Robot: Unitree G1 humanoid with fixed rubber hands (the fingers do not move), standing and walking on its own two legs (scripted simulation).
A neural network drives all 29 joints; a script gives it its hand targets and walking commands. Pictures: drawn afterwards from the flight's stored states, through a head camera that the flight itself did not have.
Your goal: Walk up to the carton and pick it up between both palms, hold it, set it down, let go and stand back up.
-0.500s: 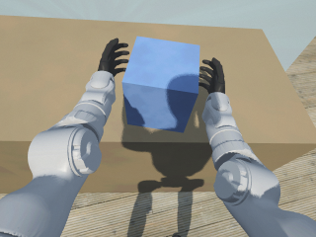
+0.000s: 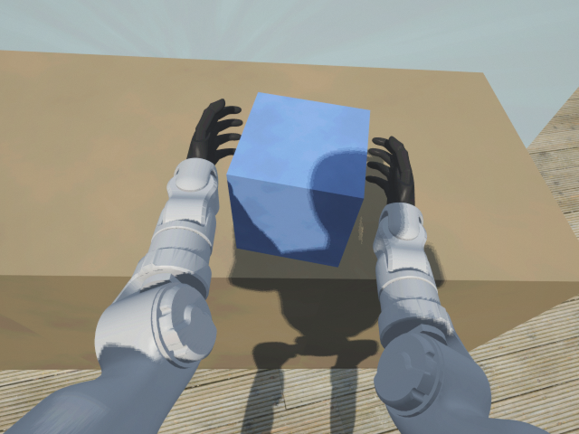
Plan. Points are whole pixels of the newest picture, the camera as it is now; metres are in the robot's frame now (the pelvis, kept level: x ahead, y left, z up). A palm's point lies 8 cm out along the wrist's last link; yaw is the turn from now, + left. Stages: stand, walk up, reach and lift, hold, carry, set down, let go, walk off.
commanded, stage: reach and lift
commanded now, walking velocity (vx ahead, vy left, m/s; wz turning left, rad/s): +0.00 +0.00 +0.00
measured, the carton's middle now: (299, 183) +0.49 -0.04 +0.02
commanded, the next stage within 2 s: none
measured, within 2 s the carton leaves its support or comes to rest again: leaves its support in 1.30 s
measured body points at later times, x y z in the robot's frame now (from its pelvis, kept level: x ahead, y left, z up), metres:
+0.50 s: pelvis +0.00 +0.00 +0.00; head +0.08 +0.01 +0.44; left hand +0.48 +0.10 +0.11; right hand +0.43 -0.17 +0.08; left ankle -0.06 +0.13 -0.75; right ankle -0.01 -0.15 -0.75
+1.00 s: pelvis +0.00 +0.00 +0.00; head +0.08 +0.01 +0.44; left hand +0.48 +0.10 +0.11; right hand +0.42 -0.17 +0.08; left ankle -0.06 +0.13 -0.75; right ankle -0.01 -0.15 -0.75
